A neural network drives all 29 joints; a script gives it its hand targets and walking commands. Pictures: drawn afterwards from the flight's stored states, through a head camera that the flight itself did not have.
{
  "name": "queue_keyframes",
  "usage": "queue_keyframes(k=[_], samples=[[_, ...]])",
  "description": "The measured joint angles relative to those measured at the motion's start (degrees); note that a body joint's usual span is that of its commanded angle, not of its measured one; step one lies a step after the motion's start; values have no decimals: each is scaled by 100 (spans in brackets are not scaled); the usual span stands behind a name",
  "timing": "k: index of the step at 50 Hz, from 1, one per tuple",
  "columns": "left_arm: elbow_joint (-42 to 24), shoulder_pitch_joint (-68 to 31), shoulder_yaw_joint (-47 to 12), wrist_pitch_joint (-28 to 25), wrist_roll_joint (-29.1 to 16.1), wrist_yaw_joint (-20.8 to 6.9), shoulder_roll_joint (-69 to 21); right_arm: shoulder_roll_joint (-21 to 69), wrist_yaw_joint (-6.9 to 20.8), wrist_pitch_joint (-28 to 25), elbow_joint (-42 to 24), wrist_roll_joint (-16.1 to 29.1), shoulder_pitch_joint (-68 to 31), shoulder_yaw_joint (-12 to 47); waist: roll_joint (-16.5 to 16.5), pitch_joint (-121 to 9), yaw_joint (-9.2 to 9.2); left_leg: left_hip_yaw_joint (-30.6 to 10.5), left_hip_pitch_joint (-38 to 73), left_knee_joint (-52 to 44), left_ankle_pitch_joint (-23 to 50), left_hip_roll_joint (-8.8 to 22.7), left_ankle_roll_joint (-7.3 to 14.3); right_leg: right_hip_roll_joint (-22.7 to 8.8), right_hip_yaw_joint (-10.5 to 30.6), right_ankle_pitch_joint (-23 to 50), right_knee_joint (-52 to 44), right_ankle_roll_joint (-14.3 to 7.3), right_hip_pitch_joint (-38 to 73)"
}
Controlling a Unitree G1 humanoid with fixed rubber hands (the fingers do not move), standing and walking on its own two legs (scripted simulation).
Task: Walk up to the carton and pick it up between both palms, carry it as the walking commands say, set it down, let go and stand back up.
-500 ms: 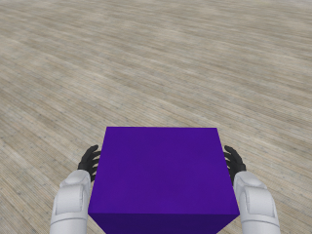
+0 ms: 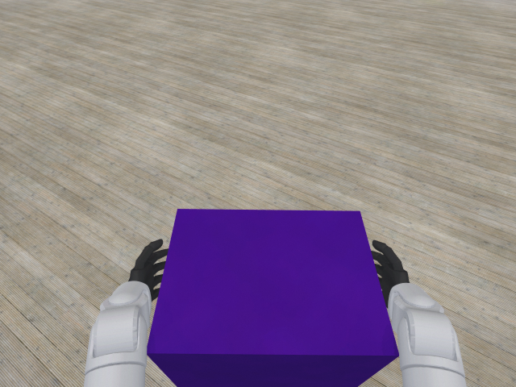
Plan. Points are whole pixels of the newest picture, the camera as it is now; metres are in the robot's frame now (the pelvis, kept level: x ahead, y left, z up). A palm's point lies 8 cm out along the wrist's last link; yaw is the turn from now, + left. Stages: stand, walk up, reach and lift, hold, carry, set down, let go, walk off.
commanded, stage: hold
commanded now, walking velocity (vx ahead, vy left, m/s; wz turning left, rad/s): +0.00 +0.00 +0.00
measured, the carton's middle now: (266, 310) +0.28 +0.00 -0.04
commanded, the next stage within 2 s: carry in 0.08 s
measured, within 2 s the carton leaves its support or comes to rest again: neither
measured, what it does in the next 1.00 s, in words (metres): walks ahead: left foot, then right foot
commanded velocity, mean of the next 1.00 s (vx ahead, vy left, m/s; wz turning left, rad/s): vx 0.48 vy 0.00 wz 0.00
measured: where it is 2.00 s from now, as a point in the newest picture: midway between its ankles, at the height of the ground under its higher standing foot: (273, 293)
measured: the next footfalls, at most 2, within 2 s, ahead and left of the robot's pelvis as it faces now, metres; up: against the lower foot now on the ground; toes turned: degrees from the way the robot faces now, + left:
left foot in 0.52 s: +0.18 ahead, +0.09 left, +0.00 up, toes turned +9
right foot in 0.90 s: +0.47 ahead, -0.15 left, +0.00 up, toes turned -15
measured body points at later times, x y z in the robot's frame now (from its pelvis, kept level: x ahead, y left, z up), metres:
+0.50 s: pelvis +0.10 -0.01 -0.01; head +0.08 -0.01 +0.44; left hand +0.36 +0.18 +0.06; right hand +0.37 -0.20 +0.07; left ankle +0.13 +0.08 -0.75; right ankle +0.00 -0.12 -0.75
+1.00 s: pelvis +0.37 -0.07 -0.03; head +0.36 -0.08 +0.42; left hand +0.63 +0.12 +0.04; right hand +0.63 -0.27 +0.03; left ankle +0.21 +0.06 -0.68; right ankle +0.44 -0.14 -0.75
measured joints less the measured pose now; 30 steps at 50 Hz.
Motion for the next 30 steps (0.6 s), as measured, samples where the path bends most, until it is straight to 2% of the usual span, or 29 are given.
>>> queue_keyframes(k=[3,5,9,11,15,18,21,24,26,27,30], samples=[[-18,10,-5,4,-3,7,-4,-5,3,1,-11,1,7,6,2,2,0,-1,-1,-7,4,2,-2,2,0,2,-2,-2,-3],[-26,-38,-23,63,-24,13,16,-18,-15,89,-67,37,-21,3,5,-229,17,8,-462,429,-163,5,0,0,-11,-193,484,5,-489],[-173,-19,-36,210,-209,31,134,-2,-112,305,-306,89,-14,123,14,-693,105,94,-1107,1257,-730,20,86,-77,-116,-1187,1660,-33,-1330],[-317,26,-52,358,-354,50,224,2,-193,487,-491,121,20,239,63,-874,159,147,-1295,1579,-961,81,79,-114,-223,-1289,1913,-35,-1526],[-618,56,-243,845,-625,253,224,-224,-359,959,-964,389,268,376,211,-1157,175,188,-1742,2551,-1863,269,107,-8,-418,-1017,1790,-105,-1477],[-1086,270,-410,1275,-704,508,110,-408,-430,1365,-1298,720,422,367,139,-1255,135,441,-2126,3081,-2010,251,72,-62,-509,-982,1258,-140,-1197],[-1818,521,-471,1685,-803,683,96,-431,-482,1730,-1736,948,444,356,3,-1233,129,624,-2356,2850,-1811,155,65,-144,-467,-862,797,-110,-963],[-2423,671,-424,2050,-864,732,99,-355,-521,2035,-2162,1038,474,345,-97,-1200,139,861,-2279,2062,-1253,83,85,-199,-410,-1018,749,-49,-798],[-2720,720,-349,2260,-904,738,105,-291,-543,2231,-2378,1046,447,350,-51,-1212,153,960,-2010,1484,-835,110,196,-168,-366,-1407,1262,4,-875],[-2763,728,-288,2334,-941,733,154,-199,-558,2277,-2383,1008,431,365,-107,-1242,135,1029,-2020,1583,-654,93,284,-246,-410,-1643,1841,19,-1100],[-2673,758,-174,2553,-1068,702,252,3,-619,2483,-2393,855,517,395,-26,-1276,101,1166,-1805,1665,-939,133,327,-280,-507,-1927,3748,-9,-2045]])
